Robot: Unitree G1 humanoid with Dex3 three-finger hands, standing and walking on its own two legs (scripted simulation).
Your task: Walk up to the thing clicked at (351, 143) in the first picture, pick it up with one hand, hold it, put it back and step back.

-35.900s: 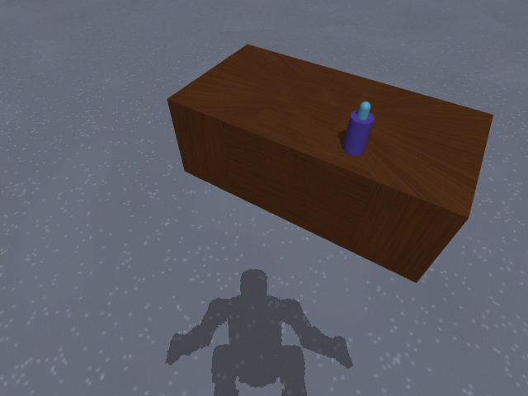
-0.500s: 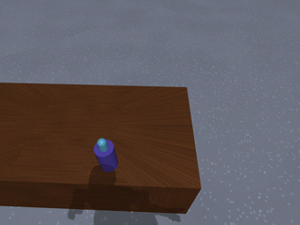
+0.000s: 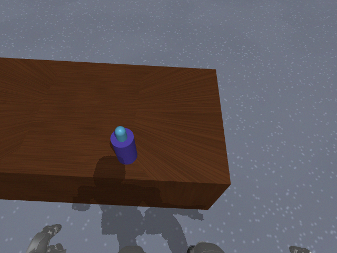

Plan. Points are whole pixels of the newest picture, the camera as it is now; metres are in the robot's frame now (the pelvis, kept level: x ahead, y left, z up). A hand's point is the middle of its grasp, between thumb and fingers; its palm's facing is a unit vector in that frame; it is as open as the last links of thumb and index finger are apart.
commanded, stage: step back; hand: left
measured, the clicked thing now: (123, 143) +0.48 +0.16 -0.21
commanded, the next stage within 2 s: none
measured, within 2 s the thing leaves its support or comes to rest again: neither
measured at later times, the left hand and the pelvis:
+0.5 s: hand out of the picture +0.02 +0.26 -0.15, palm faces -0.10 -0.91 -0.39, open 7.3 cm; pelvis -0.09 +0.00 -0.01, yaw -4 degrees
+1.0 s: hand out of the picture -0.12 +0.29 -0.15, palm faces -0.01 -0.93 -0.37, open 7.3 cm; pelvis -0.23 +0.02 +0.00, yaw -2 degrees
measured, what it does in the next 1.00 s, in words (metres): walks backwards: right foot, then left foot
